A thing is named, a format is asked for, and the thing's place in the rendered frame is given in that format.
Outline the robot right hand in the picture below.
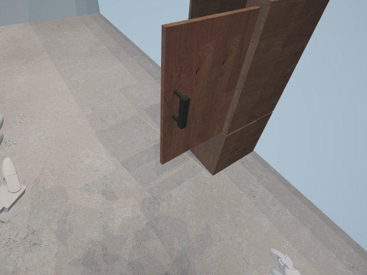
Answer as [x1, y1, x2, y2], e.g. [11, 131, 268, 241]
[269, 249, 301, 275]

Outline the cupboard door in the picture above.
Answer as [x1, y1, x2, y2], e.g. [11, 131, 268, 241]
[160, 6, 261, 164]

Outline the robot left hand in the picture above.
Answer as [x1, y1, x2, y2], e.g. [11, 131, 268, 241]
[0, 113, 26, 214]

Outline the handle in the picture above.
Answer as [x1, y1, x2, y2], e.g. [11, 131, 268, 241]
[172, 89, 190, 129]

